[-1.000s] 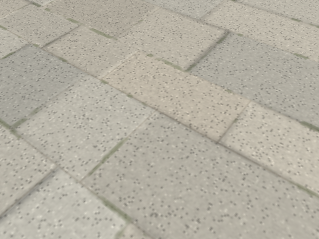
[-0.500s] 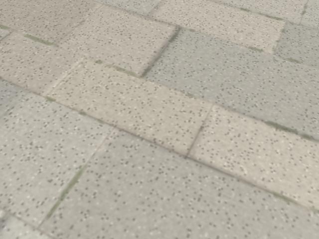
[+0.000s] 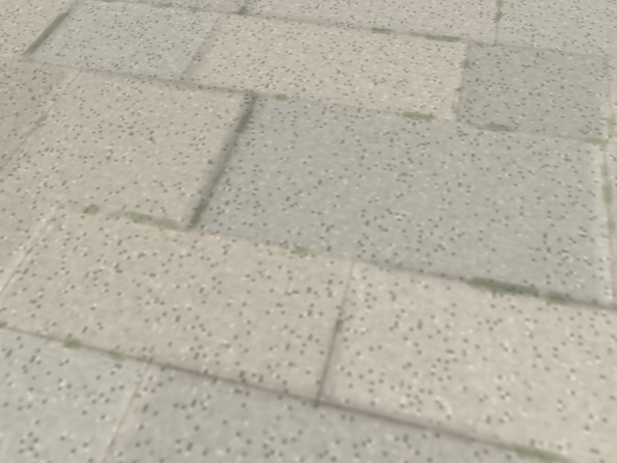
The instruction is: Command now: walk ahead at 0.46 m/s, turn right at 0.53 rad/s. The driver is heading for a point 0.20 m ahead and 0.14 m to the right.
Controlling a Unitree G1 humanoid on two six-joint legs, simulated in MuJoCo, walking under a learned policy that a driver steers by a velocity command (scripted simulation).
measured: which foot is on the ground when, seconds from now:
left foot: up 0.00-0.16, down 0.18-1.00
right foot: down 0.00-0.18, up 0.20-0.54, down 0.56-1.00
